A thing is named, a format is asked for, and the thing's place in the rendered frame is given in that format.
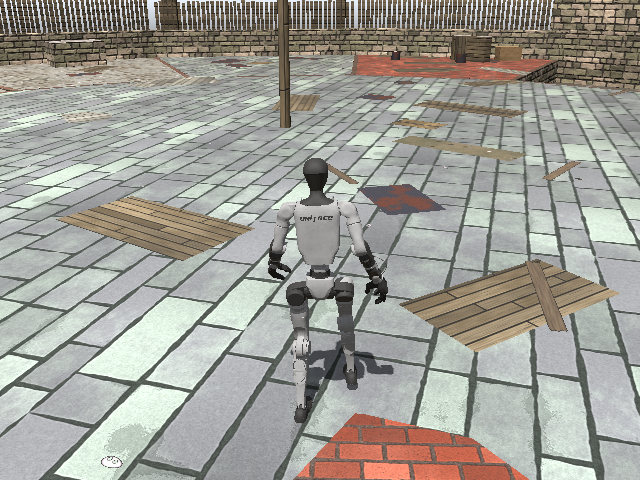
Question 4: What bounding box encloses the left robot foot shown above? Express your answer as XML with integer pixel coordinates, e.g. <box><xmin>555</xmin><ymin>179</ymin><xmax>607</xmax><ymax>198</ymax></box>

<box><xmin>294</xmin><ymin>396</ymin><xmax>313</xmax><ymax>423</ymax></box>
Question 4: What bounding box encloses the left robot forearm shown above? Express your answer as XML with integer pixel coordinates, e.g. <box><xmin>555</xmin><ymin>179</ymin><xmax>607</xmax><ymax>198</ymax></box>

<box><xmin>268</xmin><ymin>239</ymin><xmax>283</xmax><ymax>269</ymax></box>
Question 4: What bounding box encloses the robot left hand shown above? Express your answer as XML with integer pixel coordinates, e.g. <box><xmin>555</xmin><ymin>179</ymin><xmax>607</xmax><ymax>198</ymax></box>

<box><xmin>268</xmin><ymin>263</ymin><xmax>291</xmax><ymax>280</ymax></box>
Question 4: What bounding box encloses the right robot thigh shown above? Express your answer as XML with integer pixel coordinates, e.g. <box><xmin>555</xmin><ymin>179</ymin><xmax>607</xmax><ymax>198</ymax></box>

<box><xmin>334</xmin><ymin>277</ymin><xmax>354</xmax><ymax>333</ymax></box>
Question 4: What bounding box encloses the right robot upper arm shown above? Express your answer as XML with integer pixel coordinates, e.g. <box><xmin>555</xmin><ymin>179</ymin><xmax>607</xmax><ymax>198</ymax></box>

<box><xmin>337</xmin><ymin>201</ymin><xmax>368</xmax><ymax>257</ymax></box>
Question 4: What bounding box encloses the robot right hand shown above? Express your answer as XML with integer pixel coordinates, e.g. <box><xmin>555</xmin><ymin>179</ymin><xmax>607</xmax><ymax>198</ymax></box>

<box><xmin>365</xmin><ymin>277</ymin><xmax>388</xmax><ymax>304</ymax></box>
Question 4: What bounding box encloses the left robot upper arm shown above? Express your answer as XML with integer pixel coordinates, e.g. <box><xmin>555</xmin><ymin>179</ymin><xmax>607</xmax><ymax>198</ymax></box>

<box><xmin>271</xmin><ymin>201</ymin><xmax>297</xmax><ymax>254</ymax></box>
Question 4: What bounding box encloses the right robot forearm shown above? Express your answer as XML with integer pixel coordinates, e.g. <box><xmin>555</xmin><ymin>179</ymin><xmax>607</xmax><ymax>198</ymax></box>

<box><xmin>359</xmin><ymin>240</ymin><xmax>383</xmax><ymax>284</ymax></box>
